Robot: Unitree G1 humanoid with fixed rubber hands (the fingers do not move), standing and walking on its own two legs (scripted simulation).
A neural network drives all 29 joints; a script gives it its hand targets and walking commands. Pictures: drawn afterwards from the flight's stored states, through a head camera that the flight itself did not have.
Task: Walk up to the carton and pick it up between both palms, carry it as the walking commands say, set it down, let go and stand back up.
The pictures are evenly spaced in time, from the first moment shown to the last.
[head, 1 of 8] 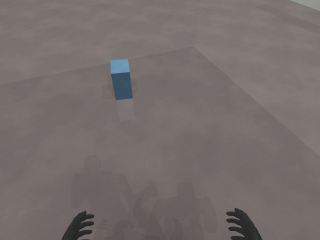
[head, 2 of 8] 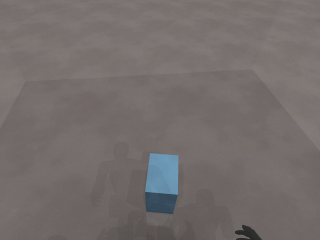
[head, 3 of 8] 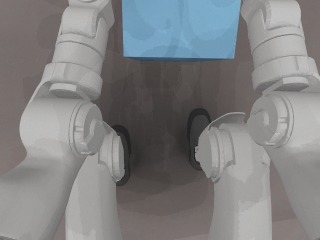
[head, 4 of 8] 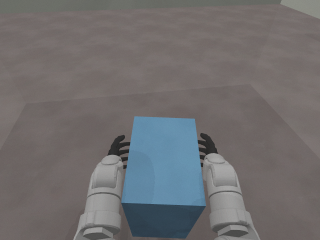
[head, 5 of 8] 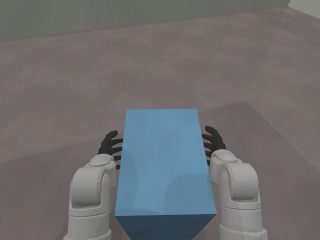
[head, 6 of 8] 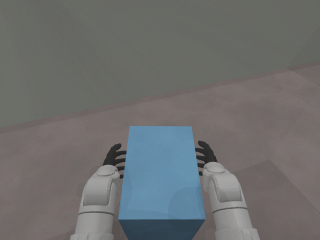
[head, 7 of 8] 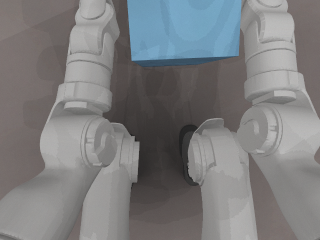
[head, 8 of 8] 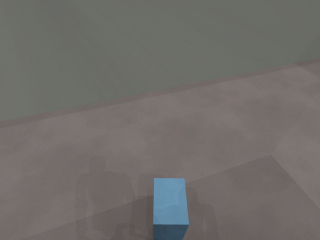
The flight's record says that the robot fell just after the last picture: no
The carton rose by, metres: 0.64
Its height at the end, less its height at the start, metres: +0.00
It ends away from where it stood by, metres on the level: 4.02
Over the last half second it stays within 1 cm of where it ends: yes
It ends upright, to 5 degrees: yes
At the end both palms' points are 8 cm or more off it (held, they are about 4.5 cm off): yes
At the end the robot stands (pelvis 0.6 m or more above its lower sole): yes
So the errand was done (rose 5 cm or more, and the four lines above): yes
